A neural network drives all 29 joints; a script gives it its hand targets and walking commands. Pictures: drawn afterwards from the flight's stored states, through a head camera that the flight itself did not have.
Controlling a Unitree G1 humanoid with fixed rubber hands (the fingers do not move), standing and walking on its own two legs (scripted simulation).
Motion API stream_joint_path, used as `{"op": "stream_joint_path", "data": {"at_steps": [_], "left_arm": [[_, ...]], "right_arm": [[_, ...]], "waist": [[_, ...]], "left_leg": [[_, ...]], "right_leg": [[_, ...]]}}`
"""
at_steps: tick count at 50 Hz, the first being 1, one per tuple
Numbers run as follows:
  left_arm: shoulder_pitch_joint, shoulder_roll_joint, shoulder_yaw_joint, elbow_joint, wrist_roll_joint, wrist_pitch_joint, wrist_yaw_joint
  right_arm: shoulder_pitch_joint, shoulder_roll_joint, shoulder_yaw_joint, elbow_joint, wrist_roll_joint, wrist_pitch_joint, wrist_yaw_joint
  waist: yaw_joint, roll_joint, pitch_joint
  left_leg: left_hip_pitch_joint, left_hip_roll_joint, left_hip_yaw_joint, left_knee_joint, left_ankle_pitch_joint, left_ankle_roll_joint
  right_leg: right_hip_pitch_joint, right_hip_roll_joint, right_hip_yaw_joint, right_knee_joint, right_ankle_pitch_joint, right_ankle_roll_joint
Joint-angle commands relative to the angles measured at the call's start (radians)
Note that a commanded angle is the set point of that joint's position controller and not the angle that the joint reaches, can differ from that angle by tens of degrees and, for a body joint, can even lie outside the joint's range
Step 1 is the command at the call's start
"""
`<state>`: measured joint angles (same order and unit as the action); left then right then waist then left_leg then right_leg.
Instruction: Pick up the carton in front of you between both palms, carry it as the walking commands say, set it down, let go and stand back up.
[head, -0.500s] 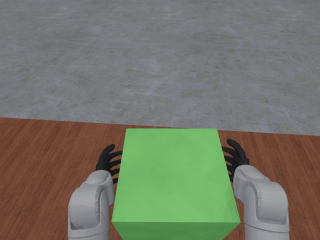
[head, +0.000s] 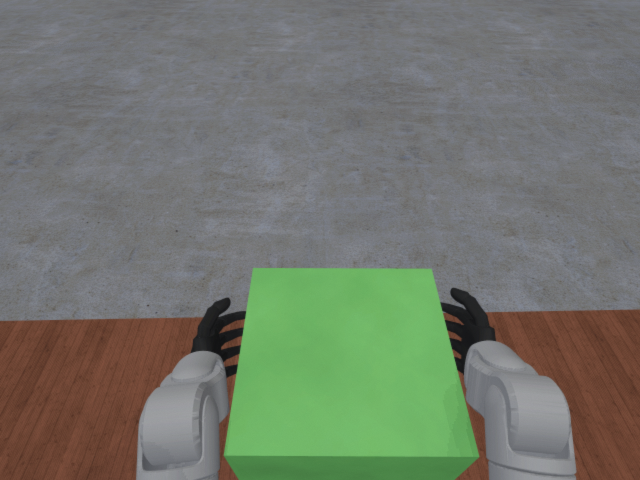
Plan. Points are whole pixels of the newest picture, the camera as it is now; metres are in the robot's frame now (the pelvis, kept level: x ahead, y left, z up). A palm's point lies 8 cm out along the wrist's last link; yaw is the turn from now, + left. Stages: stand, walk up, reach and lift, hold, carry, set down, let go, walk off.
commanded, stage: carry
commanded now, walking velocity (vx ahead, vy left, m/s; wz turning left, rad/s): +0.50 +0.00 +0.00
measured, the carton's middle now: (340, 395) +0.25 -0.01 +0.00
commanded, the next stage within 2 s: none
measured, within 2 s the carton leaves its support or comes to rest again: neither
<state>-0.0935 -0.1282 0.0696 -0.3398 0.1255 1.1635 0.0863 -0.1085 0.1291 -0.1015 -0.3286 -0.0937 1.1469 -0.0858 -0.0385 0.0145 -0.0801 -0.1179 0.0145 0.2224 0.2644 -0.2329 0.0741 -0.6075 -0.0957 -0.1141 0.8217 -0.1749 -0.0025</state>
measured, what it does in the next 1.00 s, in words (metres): walks ahead: right foot, then left foot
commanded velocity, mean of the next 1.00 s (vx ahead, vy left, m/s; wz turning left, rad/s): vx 0.50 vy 0.00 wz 0.00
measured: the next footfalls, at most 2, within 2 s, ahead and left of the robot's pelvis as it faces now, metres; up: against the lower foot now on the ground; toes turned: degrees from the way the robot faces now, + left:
right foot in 0.20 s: +0.34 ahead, -0.11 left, +0.00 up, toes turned -10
left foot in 0.70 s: +0.66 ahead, +0.08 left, +0.00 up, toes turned +9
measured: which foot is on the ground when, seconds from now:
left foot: down 0.00-0.24, up 0.26-0.68, down 0.70-1.00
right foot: up 0.00-0.18, down 0.20-0.72, up 0.74-1.00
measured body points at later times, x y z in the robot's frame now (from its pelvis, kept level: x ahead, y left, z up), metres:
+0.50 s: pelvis +0.33 -0.04 +0.00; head +0.36 -0.05 +0.44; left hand +0.61 +0.14 +0.07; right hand +0.64 -0.17 +0.07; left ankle +0.39 +0.12 -0.68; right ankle +0.30 -0.10 -0.75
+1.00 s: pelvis +0.64 +0.03 -0.01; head +0.73 +0.04 +0.43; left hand +1.03 +0.18 +0.06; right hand +1.03 -0.13 +0.07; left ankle +0.62 +0.07 -0.75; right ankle +0.71 -0.12 -0.69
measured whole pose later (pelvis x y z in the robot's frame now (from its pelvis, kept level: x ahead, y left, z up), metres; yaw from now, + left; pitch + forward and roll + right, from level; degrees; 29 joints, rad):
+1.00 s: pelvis +0.64 +0.03 -0.01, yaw +1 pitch +6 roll -2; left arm -0.69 -0.02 0.23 0.06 0.08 1.18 0.13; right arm -0.70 0.02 -0.24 0.10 -0.04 1.13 -0.14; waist -0.05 0.00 0.09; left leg -0.32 -0.02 0.14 0.49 -0.29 0.11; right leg -0.67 -0.03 -0.02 0.94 -0.29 -0.04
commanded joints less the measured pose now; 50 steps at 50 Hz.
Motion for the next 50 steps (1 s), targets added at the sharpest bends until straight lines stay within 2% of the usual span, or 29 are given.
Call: {"op": "stream_joint_path", "data": {"at_steps": [1,6,7,9,10,11,12,13,14,16,17,18,20,25,28,31,33,34,35,36,37,38,39,40,41,43,45,48,50], "left_arm": [[-0.451,-0.921,-0.7,-0.108,-0.376,-0.013,-0.221],[-0.476,-0.838,-0.697,-0.136,-0.401,0.039,-0.228],[-0.484,-0.828,-0.692,-0.133,-0.406,0.049,-0.231],[-0.479,-0.817,-0.679,-0.117,-0.412,0.063,-0.237],[-0.485,-0.815,-0.67,-0.107,-0.412,0.067,-0.24],[-0.485,-0.813,-0.662,-0.101,-0.408,0.072,-0.243],[-0.502,-0.807,-0.644,-0.059,-0.4,0.065,-0.249],[-0.491,-0.847,-0.656,-0.049,-0.42,0.062,-0.253],[-0.522,-0.871,-0.665,-0.064,-0.43,0.057,-0.255],[-0.581,-0.923,-0.689,-0.077,-0.445,0.039,-0.26],[-0.605,-0.933,-0.697,-0.082,-0.453,0.03,-0.261],[-0.619,-0.936,-0.704,-0.085,-0.461,0.023,-0.263],[-0.624,-0.917,-0.709,-0.072,-0.467,0.012,-0.269],[-0.731,-0.815,-0.707,-0.022,-0.477,-0.004,-0.263],[-0.828,-0.745,-0.674,0.041,-0.473,0.0,-0.24],[-0.916,-0.713,-0.625,0.136,-0.465,0.013,-0.215],[-0.992,-0.727,-0.596,0.194,-0.467,0.022,-0.204],[-1.033,-0.74,-0.587,0.22,-0.471,0.027,-0.199],[-1.076,-0.752,-0.573,0.246,-0.468,0.03,-0.196],[-1.116,-0.757,-0.553,0.275,-0.466,0.032,-0.194],[-1.128,-0.797,-0.542,0.303,-0.466,0.033,-0.19],[-1.201,-0.81,-0.525,0.297,-0.467,0.026,-0.182],[-1.245,-0.85,-0.514,0.306,-0.475,0.022,-0.177],[-1.283,-0.894,-0.509,0.306,-0.482,0.011,-0.174],[-1.302,-0.928,-0.507,0.311,-0.484,0.003,-0.169],[-1.323,-0.965,-0.501,0.312,-0.477,-0.01,-0.157],[-1.303,-0.983,-0.494,0.32,-0.463,-0.021,-0.147],[-1.277,-0.994,-0.503,0.312,-0.442,-0.03,-0.138],[-1.277,-0.993,-0.521,0.286,-0.437,-0.034,-0.136]], "right_arm": [[-0.425,0.896,0.732,-0.094,0.427,0.021,0.289],[-0.395,0.822,0.691,-0.088,0.381,0.059,0.265],[-0.401,0.813,0.687,-0.089,0.375,0.067,0.261],[-0.428,0.799,0.683,-0.096,0.373,0.08,0.256],[-0.436,0.794,0.684,-0.096,0.373,0.086,0.254],[-0.463,0.789,0.687,-0.099,0.375,0.09,0.255],[-0.502,0.808,0.699,-0.123,0.384,0.099,0.254],[-0.507,0.805,0.703,-0.102,0.381,0.097,0.256],[-0.518,0.851,0.71,-0.079,0.386,0.088,0.257],[-0.532,0.912,0.716,-0.056,0.39,0.064,0.259],[-0.535,0.931,0.72,-0.043,0.389,0.052,0.257],[-0.533,0.942,0.725,-0.032,0.385,0.041,0.253],[-0.533,0.941,0.732,-0.01,0.371,0.024,0.241],[-0.661,0.852,0.741,0.005,0.363,0.01,0.21],[-0.772,0.778,0.716,0.051,0.381,0.02,0.194],[-0.866,0.744,0.67,0.14,0.401,0.039,0.189],[-0.941,0.743,0.63,0.204,0.415,0.047,0.19],[-0.96,0.751,0.606,0.248,0.419,0.05,0.192],[-0.978,0.757,0.579,0.292,0.423,0.05,0.194],[-0.987,0.767,0.553,0.334,0.424,0.052,0.194],[-1.039,0.756,0.531,0.365,0.422,0.043,0.198],[-1.106,0.81,0.546,0.373,0.451,0.04,0.203],[-1.153,0.866,0.548,0.364,0.48,0.031,0.209],[-1.222,0.913,0.555,0.339,0.505,0.022,0.217],[-1.279,0.965,0.567,0.325,0.529,0.015,0.222],[-1.34,1.023,0.567,0.308,0.555,0.003,0.223],[-1.335,1.04,0.556,0.309,0.553,-0.001,0.222],[-1.293,1.039,0.549,0.314,0.527,-0.004,0.219],[-1.269,1.025,0.556,0.305,0.512,-0.006,0.218]], "waist": [[0.017,0.126,-0.159],[0.012,0.134,-0.069],[0.014,0.138,-0.071],[0.035,0.145,-0.136],[0.051,0.109,-0.196],[0.075,0.011,-0.277],[0.074,-0.259,-0.354],[0.07,-0.291,-0.315],[0.065,-0.222,-0.313],[0.06,-0.034,-0.298],[0.057,-0.042,-0.299],[0.06,-0.065,-0.306],[0.072,-0.108,-0.296],[0.077,-0.141,-0.201],[0.087,-0.145,-0.166],[0.086,-0.163,-0.14],[0.048,-0.163,-0.168],[0.002,-0.128,-0.227],[-0.032,-0.035,-0.312],[-0.046,0.102,-0.362],[-0.038,0.367,-0.45],[-0.027,0.294,-0.455],[-0.038,0.211,-0.429],[-0.034,0.084,-0.403],[-0.018,0.05,-0.405],[-0.004,0.07,-0.427],[-0.008,0.059,-0.431],[-0.024,0.078,-0.431],[-0.031,0.104,-0.418]], "left_leg": [[0.229,0.224,-0.149,-0.078,0.38,0.046],[0.248,0.217,-0.088,-0.047,0.521,0.043],[0.249,0.216,-0.07,-0.012,0.605,0.034],[0.216,0.194,-0.001,0.175,0.785,0.002],[0.122,0.16,0.034,0.346,0.737,-0.026],[-0.041,0.138,0.011,0.579,0.455,-0.048],[-0.366,0.002,-0.039,0.896,0.122,-0.094],[-0.512,-0.032,-0.156,1.052,-0.221,-0.078],[-0.544,0.029,-0.215,1.111,-0.209,-0.045],[-0.532,0.092,-0.23,1.032,-0.118,-0.025],[-0.501,0.104,-0.227,0.966,-0.079,-0.028],[-0.486,0.094,-0.206,0.93,-0.056,-0.03],[-0.516,0.083,-0.178,0.865,-0.029,-0.039],[-0.607,0.079,-0.116,0.612,0.085,-0.055],[-0.561,0.05,-0.075,0.468,0.144,-0.036],[-0.476,0.022,-0.052,0.363,0.197,-0.003],[-0.35,-0.019,-0.028,0.327,0.147,0.024],[-0.187,-0.064,0.011,0.273,0.136,0.024],[0.018,-0.051,-0.018,0.251,0.098,0.018],[0.139,0.166,-0.324,0.264,0.089,0.027],[0.367,0.357,-0.822,0.096,0.069,0.176],[0.394,0.367,-0.813,0.103,0.104,0.218],[0.346,0.331,-0.713,0.144,0.226,0.209],[0.285,0.304,-0.605,0.169,0.338,0.174],[0.253,0.28,-0.537,0.175,0.378,0.154],[0.239,0.26,-0.474,0.166,0.397,0.128],[0.255,0.253,-0.41,0.182,0.493,0.131],[0.299,0.219,-0.334,0.179,0.617,0.14],[0.305,0.176,-0.272,0.181,0.696,0.126]], "right_leg": [[-0.068,0.018,-0.05,-0.134,0.082,0.009],[-0.001,0.045,-0.115,-0.279,0.137,-0.024],[0.051,0.054,-0.127,-0.299,0.141,-0.036],[0.274,0.124,-0.194,-0.345,0.111,-0.047],[0.472,0.143,-0.204,-0.356,0.057,-0.05],[0.675,-0.022,0.02,-0.396,-0.066,-0.067],[0.887,-0.293,0.528,-0.514,-0.22,-0.227],[0.872,-0.329,0.638,-0.611,-0.047,-0.26],[0.85,-0.306,0.514,-0.569,0.103,-0.24],[0.729,-0.257,0.326,-0.532,0.241,-0.179],[0.682,-0.231,0.26,-0.545,0.205,-0.144],[0.661,-0.211,0.214,-0.554,0.18,-0.132],[0.65,-0.185,0.152,-0.559,0.153,-0.14],[0.643,-0.148,0.072,-0.571,0.214,-0.169],[0.635,-0.128,0.031,-0.54,0.281,-0.17],[0.634,-0.127,0.001,-0.5,0.337,-0.146],[0.634,-0.129,-0.033,-0.378,0.546,-0.118],[0.608,-0.096,-0.088,-0.211,0.602,-0.088],[0.525,-0.048,-0.104,0.012,0.478,-0.063],[0.38,-0.007,-0.076,0.245,0.201,-0.041],[0.035,0.188,0.015,0.498,-0.315,-0.01],[-0.063,0.148,0.126,0.635,-0.334,-0.038],[-0.106,0.115,0.14,0.656,-0.315,-0.061],[-0.104,0.085,0.143,0.596,-0.265,-0.069],[-0.101,0.065,0.147,0.526,-0.225,-0.07],[-0.074,0.056,0.135,0.439,-0.197,-0.064],[-0.094,0.05,0.121,0.334,-0.185,-0.05],[-0.106,0.072,0.076,0.128,-0.126,-0.037],[-0.072,0.099,0.036,-0.018,-0.035,-0.036]]}}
